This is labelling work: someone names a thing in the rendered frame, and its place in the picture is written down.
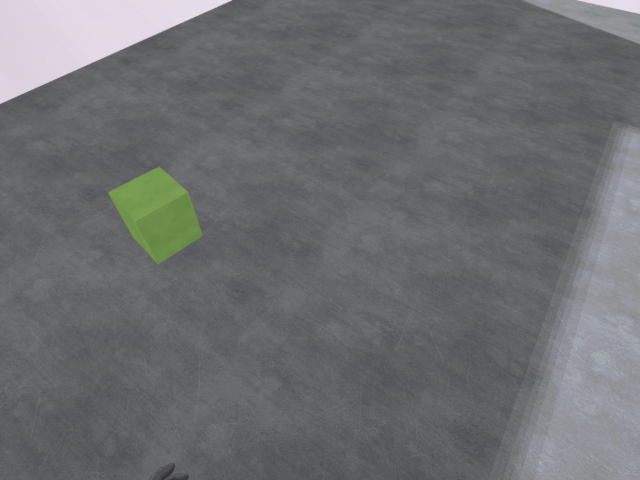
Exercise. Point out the carton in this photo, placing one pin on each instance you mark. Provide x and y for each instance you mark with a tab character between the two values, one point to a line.
158	213

